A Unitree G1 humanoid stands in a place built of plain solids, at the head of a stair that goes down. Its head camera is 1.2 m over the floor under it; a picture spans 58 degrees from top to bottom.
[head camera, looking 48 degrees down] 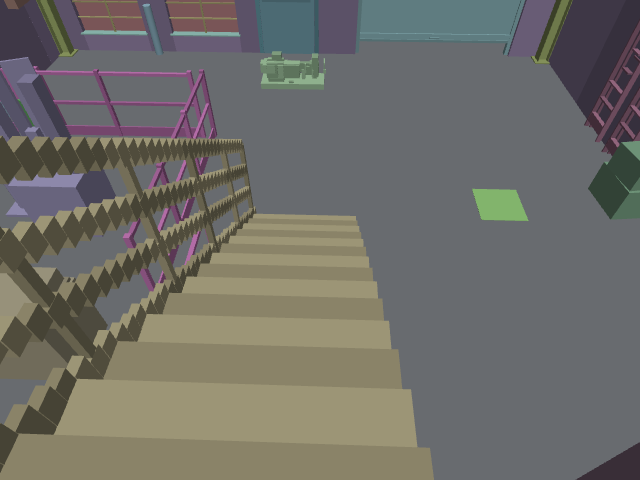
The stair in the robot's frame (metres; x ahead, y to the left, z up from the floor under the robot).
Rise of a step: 0.18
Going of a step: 0.26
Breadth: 1.30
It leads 2 degrees to the right of straight ahead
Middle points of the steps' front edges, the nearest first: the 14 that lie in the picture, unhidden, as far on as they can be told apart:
0.43 0.32 -0.18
0.68 0.31 -0.36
0.94 0.30 -0.54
1.20 0.29 -0.72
1.45 0.29 -0.90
1.71 0.28 -1.08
1.97 0.27 -1.26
2.22 0.26 -1.44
2.48 0.25 -1.62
2.74 0.24 -1.80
2.99 0.24 -1.98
3.25 0.23 -2.16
3.51 0.22 -2.34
3.76 0.21 -2.52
